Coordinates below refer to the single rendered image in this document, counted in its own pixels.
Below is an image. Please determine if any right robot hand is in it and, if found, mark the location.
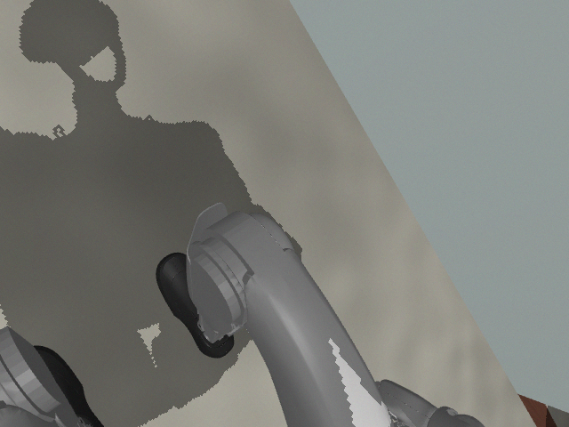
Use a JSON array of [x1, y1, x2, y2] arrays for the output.
[[375, 380, 438, 427]]

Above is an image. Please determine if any right robot foot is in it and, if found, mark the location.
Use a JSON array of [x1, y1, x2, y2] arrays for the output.
[[156, 253, 234, 359]]

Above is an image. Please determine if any left robot foot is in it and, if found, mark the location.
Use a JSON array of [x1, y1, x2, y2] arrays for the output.
[[34, 346, 104, 427]]

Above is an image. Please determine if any right robot arm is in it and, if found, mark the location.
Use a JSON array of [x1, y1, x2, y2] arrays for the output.
[[427, 407, 484, 427]]

